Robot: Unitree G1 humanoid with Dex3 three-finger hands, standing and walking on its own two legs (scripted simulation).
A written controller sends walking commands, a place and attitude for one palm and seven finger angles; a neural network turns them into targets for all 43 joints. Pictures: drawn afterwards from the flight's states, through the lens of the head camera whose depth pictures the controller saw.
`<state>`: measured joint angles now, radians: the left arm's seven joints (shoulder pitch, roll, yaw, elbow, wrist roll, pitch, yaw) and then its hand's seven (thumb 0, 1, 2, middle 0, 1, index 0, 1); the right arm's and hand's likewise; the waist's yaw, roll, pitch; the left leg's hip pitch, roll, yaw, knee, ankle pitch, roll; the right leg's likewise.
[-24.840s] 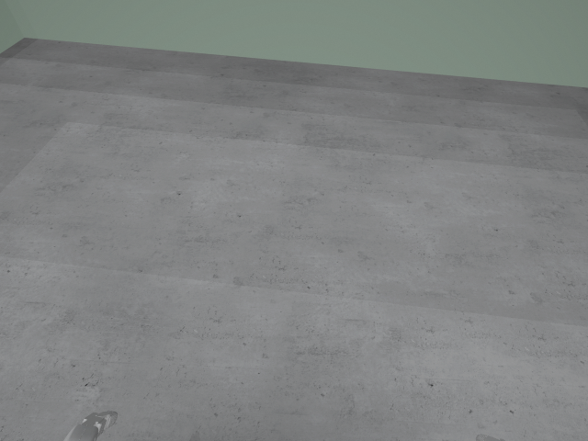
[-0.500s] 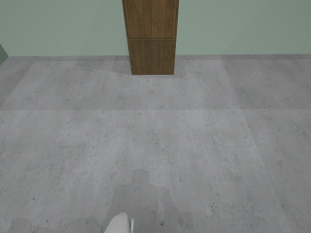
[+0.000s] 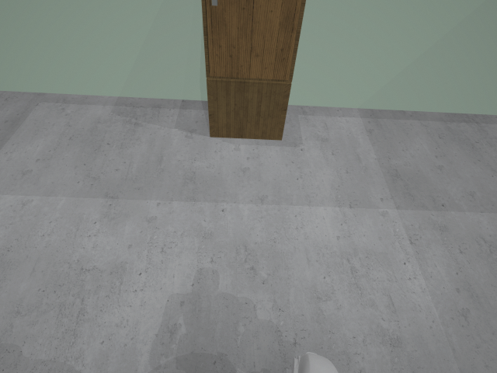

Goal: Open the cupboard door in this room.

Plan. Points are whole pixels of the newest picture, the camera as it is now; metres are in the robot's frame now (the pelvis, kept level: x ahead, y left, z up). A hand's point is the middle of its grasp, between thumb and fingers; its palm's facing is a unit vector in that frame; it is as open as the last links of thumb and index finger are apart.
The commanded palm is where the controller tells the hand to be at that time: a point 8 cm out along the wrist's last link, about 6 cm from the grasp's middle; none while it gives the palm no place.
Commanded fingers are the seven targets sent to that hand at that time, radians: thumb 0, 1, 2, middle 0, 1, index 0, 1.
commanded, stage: turn or walk to find it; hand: left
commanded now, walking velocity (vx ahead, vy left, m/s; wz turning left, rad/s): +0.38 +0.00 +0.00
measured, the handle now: out of the picture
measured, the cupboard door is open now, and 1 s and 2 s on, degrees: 0 0 0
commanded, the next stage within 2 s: stand and wait in 0.78 s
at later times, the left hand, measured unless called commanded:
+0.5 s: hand (204, 306) +0.27 +0.10 -0.16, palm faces +0.07 -0.96 -0.26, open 7.1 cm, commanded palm none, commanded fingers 0.00 0.90 0.90 -0.20 -0.30 -0.20 -0.30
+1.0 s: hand (201, 296) +0.30 +0.12 -0.19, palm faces +0.15 -0.98 -0.14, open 7.3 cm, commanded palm none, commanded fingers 0.00 0.90 0.90 -0.20 -0.30 -0.20 -0.30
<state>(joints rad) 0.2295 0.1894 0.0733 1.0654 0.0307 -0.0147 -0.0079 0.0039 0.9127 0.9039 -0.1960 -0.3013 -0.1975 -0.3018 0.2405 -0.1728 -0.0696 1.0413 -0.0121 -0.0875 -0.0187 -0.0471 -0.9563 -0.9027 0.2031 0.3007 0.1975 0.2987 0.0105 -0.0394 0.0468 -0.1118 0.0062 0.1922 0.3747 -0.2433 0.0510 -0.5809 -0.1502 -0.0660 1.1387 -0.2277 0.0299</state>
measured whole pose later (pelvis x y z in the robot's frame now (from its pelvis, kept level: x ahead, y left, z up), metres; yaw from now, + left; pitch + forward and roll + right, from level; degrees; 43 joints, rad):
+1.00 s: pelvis +0.39 -0.03 -0.01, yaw +2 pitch -2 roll +0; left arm 0.37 0.13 0.03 1.18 0.01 -0.03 0.02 0.00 0.91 0.90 -0.20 -0.30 -0.20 -0.30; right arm 0.08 -0.12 -0.01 1.02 -0.02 -0.07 0.00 0.00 -0.91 -0.90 0.20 0.30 0.19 0.30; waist 0.06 -0.03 0.11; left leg -0.28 0.06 0.18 0.56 -0.24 0.03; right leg -0.31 -0.09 -0.10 1.05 -0.53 0.02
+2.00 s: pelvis +0.51 -0.02 +0.00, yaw +1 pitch -1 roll +0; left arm 0.28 0.14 0.01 1.16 0.01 -0.01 0.04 0.00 0.91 0.90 -0.20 -0.30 -0.20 -0.30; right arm 0.27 -0.12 0.00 1.17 0.00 -0.02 -0.04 0.01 -0.93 -0.90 0.20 0.30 0.19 0.30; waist 0.00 -0.02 0.05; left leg -0.13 0.02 0.12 0.40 -0.25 0.01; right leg -0.09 -0.07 -0.12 0.38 -0.26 0.04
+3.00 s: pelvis +0.50 -0.01 +0.00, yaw +1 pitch -2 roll +0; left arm 0.30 0.15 0.00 1.15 0.01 -0.02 0.04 0.00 0.91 0.90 -0.20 -0.30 -0.20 -0.30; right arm 0.28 -0.13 -0.01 1.15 0.00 -0.02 -0.03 0.00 -0.91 -0.90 0.20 0.30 0.19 0.30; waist 0.00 -0.02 0.05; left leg -0.13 0.02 0.13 0.39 -0.23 0.02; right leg -0.10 -0.08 -0.11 0.38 -0.25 0.04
